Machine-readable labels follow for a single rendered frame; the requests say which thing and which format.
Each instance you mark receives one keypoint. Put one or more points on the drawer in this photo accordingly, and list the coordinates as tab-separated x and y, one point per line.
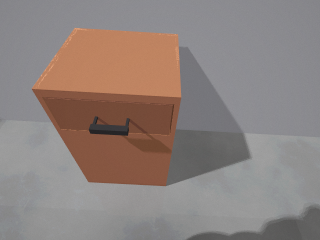
79	114

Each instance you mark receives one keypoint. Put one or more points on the cabinet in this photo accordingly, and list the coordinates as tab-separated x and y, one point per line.
116	65

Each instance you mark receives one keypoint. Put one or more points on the handle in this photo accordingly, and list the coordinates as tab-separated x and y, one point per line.
103	129

